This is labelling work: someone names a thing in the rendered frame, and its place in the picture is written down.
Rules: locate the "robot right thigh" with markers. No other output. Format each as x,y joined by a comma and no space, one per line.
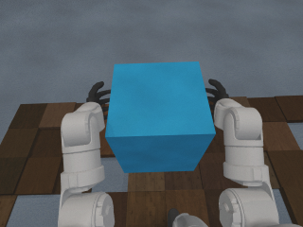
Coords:
188,221

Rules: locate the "right robot upper arm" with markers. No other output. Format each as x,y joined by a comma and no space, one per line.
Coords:
248,207

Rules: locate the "left robot forearm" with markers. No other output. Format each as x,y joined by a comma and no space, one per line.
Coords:
82,168

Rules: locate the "right robot shin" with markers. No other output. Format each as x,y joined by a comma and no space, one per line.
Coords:
183,214

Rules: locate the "right robot forearm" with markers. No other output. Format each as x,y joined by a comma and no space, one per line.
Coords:
243,140

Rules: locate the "robot left hand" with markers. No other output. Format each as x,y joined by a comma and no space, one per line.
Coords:
93,96

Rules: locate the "robot right hand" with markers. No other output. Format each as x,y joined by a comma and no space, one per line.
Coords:
218,94

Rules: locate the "carton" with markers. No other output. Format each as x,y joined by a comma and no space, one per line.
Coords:
159,119

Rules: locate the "left robot upper arm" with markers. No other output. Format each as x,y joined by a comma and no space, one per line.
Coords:
93,209

